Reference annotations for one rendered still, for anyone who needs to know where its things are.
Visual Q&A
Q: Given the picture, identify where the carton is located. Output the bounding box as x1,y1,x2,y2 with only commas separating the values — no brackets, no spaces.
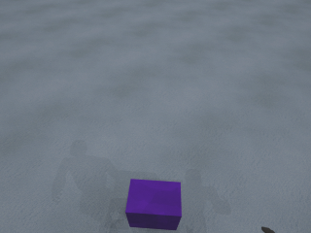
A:
125,179,182,231

